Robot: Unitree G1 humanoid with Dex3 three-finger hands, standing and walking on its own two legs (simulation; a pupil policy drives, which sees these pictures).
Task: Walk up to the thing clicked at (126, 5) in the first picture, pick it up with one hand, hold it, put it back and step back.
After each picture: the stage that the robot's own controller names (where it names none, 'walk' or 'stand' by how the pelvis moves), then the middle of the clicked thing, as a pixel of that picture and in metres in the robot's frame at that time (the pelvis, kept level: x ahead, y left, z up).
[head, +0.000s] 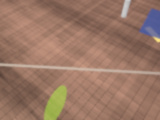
stand; (125, 8) +1.91 -0.57 -0.65
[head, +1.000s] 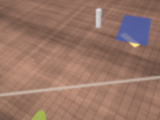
walk; (98, 18) +1.85 -0.06 -0.62
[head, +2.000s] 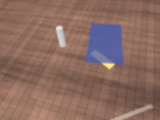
walk; (61, 37) +1.28 +0.32 -0.65
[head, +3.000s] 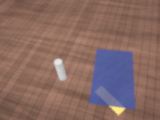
walk; (60, 70) +0.84 +0.29 -0.65
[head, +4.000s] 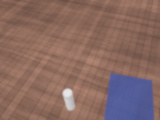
walk; (69, 100) +0.55 +0.16 -0.64
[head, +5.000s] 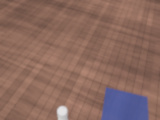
stand; (62, 117) +0.43 +0.12 -0.64
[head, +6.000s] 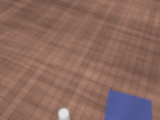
stand; (64, 119) +0.42 +0.12 -0.65
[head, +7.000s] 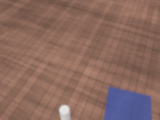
stand; (65, 116) +0.44 +0.13 -0.66
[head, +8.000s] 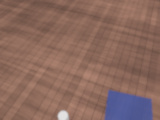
stand; out of the picture +0.41 +0.15 -0.66
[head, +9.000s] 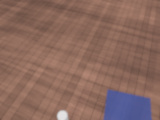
stand; out of the picture +0.41 +0.15 -0.66
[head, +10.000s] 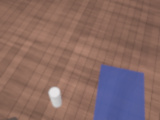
go down; (55, 98) +0.44 +0.15 -0.58
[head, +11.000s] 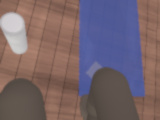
go down; (16, 37) +0.49 +0.18 -0.23
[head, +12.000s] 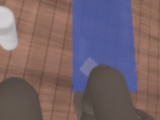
close in; (5, 32) +0.49 +0.19 -0.22
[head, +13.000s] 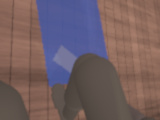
close in; out of the picture +0.49 +0.22 -0.17
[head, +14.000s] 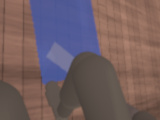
lift; out of the picture +0.47 +0.23 -0.17
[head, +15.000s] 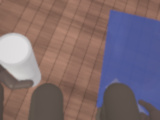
lift; (24, 67) +0.34 +0.19 -0.01
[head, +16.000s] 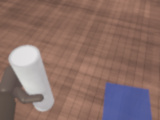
hold; (36, 83) +0.30 +0.15 +0.08
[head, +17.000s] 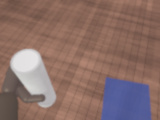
hold; (38, 83) +0.30 +0.15 +0.05
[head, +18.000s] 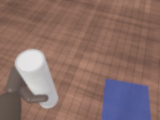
hold; (41, 84) +0.31 +0.14 +0.05
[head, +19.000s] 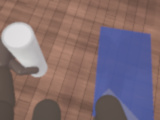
crouch; (30, 56) +0.40 +0.15 -0.02
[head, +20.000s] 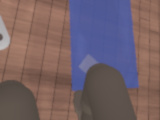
lower; out of the picture +0.48 +0.19 -0.09
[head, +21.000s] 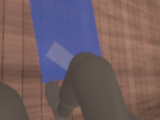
lower; out of the picture +0.46 +0.23 -0.18
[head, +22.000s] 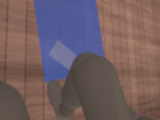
lower; out of the picture +0.46 +0.24 -0.18
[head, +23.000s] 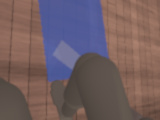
lower; out of the picture +0.45 +0.24 -0.18
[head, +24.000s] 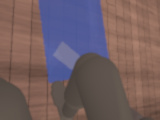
lower; out of the picture +0.44 +0.23 -0.17
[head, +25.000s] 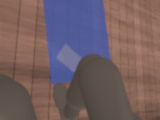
open; out of the picture +0.45 +0.20 -0.18
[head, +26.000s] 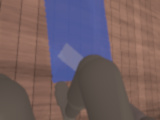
rise; out of the picture +0.45 +0.20 -0.18
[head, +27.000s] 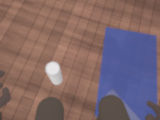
walk; (55, 74) +0.44 +0.14 -0.41
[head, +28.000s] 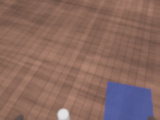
stand; out of the picture +0.39 +0.12 -0.59
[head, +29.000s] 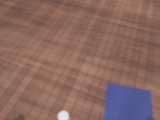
stand; out of the picture +0.39 +0.12 -0.60
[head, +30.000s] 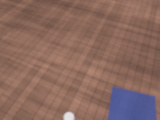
stand; out of the picture +0.39 +0.10 -0.64
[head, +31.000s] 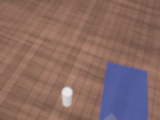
walk; (67, 97) +0.45 +0.07 -0.63
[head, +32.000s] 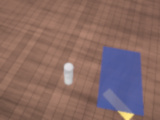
walk; (68, 74) +0.66 +0.10 -0.64
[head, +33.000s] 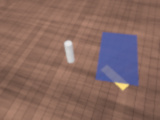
walk; (69, 52) +0.98 +0.20 -0.63
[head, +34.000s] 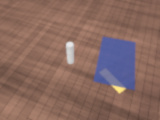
stand; (70, 53) +1.02 +0.14 -0.64
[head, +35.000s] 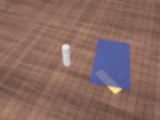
stand; (66, 55) +1.04 +0.16 -0.66
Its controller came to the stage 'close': yes
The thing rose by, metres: 0.70
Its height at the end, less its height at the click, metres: +0.00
